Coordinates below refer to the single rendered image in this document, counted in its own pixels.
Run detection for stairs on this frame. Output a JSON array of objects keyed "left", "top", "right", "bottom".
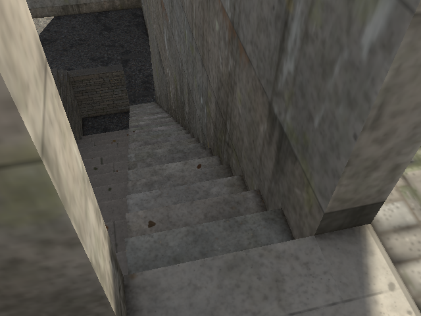
[{"left": 125, "top": 102, "right": 294, "bottom": 275}]

